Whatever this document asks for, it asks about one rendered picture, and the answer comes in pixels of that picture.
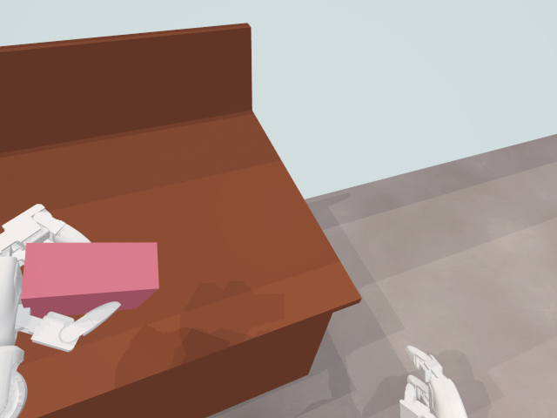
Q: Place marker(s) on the left robot hand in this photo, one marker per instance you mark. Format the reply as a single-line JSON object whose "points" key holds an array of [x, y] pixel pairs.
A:
{"points": [[36, 225]]}

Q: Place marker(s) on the sponge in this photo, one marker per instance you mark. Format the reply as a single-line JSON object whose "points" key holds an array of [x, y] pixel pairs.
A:
{"points": [[75, 278]]}

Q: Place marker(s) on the right robot hand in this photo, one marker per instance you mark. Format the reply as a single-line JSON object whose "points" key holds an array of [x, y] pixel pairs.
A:
{"points": [[440, 399]]}

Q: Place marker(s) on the robot left forearm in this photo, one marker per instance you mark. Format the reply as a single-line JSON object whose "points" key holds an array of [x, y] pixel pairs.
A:
{"points": [[13, 388]]}

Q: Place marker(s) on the table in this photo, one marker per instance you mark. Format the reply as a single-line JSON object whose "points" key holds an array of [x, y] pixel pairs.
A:
{"points": [[151, 137]]}

